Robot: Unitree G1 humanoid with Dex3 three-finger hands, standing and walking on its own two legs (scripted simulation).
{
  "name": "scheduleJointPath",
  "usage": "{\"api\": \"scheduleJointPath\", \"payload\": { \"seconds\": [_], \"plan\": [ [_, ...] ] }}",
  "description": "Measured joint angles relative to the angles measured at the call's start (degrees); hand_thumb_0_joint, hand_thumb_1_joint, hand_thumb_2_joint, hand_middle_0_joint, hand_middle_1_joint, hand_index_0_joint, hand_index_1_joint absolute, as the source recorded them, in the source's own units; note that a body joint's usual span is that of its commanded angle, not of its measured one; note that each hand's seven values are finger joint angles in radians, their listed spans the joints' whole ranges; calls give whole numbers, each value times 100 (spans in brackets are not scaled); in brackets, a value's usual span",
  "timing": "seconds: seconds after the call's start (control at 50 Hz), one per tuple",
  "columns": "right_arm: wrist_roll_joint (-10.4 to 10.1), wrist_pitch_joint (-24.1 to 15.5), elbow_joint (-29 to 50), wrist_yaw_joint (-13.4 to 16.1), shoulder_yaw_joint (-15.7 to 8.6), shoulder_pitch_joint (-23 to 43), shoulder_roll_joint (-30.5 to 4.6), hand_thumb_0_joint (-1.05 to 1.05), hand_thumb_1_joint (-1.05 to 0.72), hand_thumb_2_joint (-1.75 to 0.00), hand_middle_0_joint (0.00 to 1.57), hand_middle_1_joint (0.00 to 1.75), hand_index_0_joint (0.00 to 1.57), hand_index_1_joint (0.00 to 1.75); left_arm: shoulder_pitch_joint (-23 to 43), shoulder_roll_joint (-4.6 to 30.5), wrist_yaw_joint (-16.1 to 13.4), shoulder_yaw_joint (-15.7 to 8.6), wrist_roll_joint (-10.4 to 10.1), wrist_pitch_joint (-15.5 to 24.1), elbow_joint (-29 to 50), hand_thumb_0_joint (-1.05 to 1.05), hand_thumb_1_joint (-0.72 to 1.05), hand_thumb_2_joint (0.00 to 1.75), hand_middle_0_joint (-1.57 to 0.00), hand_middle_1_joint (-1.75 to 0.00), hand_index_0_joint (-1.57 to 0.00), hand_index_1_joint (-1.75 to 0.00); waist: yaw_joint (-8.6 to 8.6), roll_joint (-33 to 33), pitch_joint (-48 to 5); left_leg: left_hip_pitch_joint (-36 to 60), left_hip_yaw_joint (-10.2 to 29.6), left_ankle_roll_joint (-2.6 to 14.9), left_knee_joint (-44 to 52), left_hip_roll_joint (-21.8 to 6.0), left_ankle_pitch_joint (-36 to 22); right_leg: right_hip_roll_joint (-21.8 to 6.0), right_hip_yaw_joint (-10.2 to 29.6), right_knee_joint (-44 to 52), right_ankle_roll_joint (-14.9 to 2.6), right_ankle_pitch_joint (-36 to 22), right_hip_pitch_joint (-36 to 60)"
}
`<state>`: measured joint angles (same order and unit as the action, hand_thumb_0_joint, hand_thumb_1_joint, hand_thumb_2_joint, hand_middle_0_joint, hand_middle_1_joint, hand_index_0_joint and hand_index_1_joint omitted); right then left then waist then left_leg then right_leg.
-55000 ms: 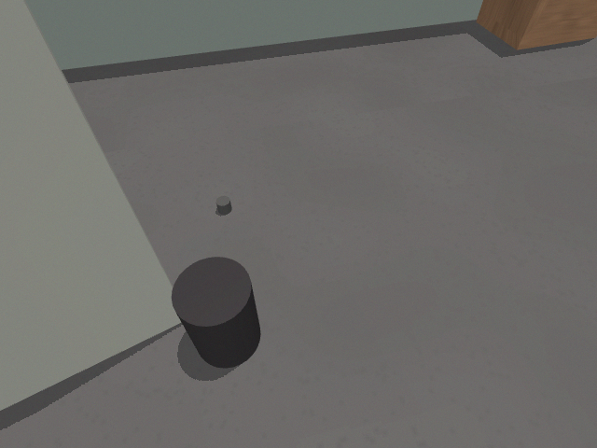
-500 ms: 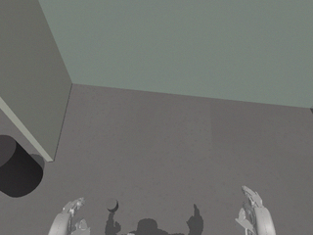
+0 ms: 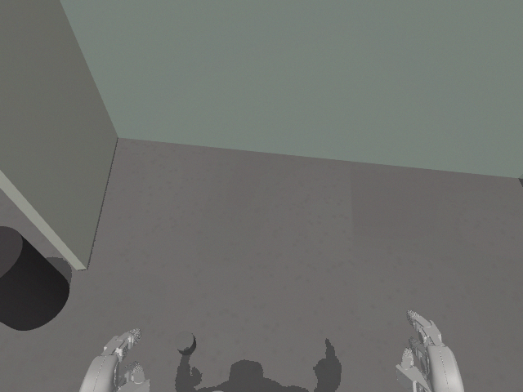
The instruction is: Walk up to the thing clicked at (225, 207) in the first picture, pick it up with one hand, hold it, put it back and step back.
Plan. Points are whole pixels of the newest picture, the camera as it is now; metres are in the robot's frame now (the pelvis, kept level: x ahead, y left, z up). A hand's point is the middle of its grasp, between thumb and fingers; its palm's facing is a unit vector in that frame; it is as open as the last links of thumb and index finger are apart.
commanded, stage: home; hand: left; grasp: from above
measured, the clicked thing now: (185, 343) +0.40 +0.26 -0.68
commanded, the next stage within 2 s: stand in 0.12 s
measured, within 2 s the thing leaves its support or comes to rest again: neither
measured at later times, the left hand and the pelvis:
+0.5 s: hand out of the picture +0.11 +0.23 -0.11, palm faces +0.02 -0.94 -0.33, open 7.4 cm; pelvis -0.01 +0.00 +0.03, yaw -1 degrees
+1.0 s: hand out of the picture +0.04 +0.25 -0.10, palm faces +0.03 -0.95 -0.32, open 7.4 cm; pelvis -0.01 +0.02 +0.06, yaw -1 degrees
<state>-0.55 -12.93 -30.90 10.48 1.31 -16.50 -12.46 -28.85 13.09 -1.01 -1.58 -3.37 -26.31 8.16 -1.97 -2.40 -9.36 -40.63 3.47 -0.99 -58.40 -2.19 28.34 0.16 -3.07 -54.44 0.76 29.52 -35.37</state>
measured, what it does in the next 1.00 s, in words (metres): rises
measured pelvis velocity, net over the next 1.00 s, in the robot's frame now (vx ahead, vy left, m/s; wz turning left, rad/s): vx -0.01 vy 0.02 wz -0.01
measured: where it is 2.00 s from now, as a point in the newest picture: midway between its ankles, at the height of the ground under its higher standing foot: outside the picture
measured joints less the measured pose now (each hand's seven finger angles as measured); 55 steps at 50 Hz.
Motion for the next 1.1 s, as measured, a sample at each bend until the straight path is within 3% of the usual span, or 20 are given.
{"api": "scheduleJointPath", "payload": {
  "seconds": [0.22, 0.3, 0.36, 0.46, 0.74, 1.1],
  "plan": [
    [-3, 38, 31, -14, 2, 14, 5, 2, -90, -89, 21, 30, 20, 30, -6, -2, -2, 2, 1, -6, 8, 1, 90, 90, -20, -30, -21, -30, -6, -11, -3, -8, 1, -6, -12, 0, 5, 1, 0, -20, -6, 10, -12],
    [504, 561, -773, -450, -69, 482, -146, 1, -90, -89, 21, 30, 20, 30, 1007, 153, -79, 166, 471, 1334, -1930, 1, 90, 90, -21, -30, -21, -30, 277, 188, 658, 672, -164, 42, 383, 75, -190, -86, 147, 171, -35, -105, 535],
    [460, 882, -1269, -759, -141, 689, -250, 1, -90, -89, 21, 30, 20, 30, 1466, 261, -70, 108, 587, 1827, -3153, 1, 90, 90, -21, -30, -21, -30, 349, 310, 919, 1087, -254, 58, 778, 159, -385, -176, 224, 408, -11, -227, 863],
    [358, 1078, -1749, -945, -363, 675, -321, 1, -90, -89, 21, 30, 20, 30, 1640, 354, -92, -46, 593, 2180, -4484, 1, 90, 90, -21, -30, -21, -30, 334, 378, 1067, 1605, -306, 90, 1308, 206, -609, -225, 262, 898, 36, -441, 1350],
    [257, 1251, -2796, -873, -384, 585, -283, 1, -90, -89, 21, 30, 20, 30, 1647, 251, -88, -67, 497, 2500, -6543, 1, 90, 90, -21, -30, -21, -30, 334, 282, 1292, 2822, -363, 163, 2785, 238, -1254, -254, 281, 2559, 140, -1217, 2626],
    [194, 1272, -3306, -896, -349, 824, -357, 1, -90, -89, 21, 30, 20, 30, 1994, 356, -59, -35, 495, 2572, -7255, 1, 90, 90, -21, -30, -21, -30, 306, 231, 1247, 3366, -366, 150, 3655, 277, -1777, -288, 271, 3305, 148, -1676, 3112]
  ]
}}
